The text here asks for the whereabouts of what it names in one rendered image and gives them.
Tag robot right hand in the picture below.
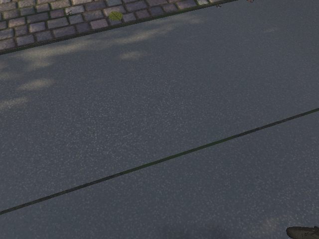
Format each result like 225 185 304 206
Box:
286 226 319 239

